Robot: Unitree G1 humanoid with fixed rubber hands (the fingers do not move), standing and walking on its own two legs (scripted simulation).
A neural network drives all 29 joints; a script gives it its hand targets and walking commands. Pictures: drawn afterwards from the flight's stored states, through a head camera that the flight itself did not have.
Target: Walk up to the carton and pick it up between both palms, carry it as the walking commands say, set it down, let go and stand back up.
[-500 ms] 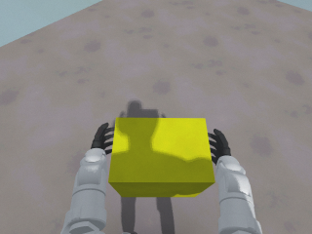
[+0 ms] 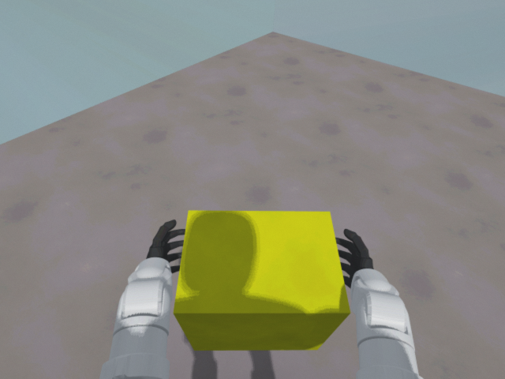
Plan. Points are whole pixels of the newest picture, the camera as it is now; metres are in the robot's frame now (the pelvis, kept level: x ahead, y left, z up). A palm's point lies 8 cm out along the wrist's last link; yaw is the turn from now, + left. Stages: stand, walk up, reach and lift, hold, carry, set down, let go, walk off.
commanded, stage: reach and lift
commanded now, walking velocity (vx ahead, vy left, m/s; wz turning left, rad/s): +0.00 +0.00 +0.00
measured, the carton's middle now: (257, 285) +0.32 +0.00 -0.04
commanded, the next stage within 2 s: hold in 1.32 s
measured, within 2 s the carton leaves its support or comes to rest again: neither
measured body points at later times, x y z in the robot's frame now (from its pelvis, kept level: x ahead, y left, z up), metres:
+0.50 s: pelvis +0.00 +0.00 +0.00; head -0.04 +0.01 +0.45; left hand +0.31 +0.17 +0.05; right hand +0.31 -0.17 +0.05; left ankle +0.04 +0.11 -0.74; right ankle +0.00 -0.12 -0.74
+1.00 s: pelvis +0.01 +0.00 +0.01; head -0.02 +0.00 +0.45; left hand +0.30 +0.16 +0.04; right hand +0.30 -0.17 +0.04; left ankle +0.04 +0.11 -0.74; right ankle +0.00 -0.12 -0.74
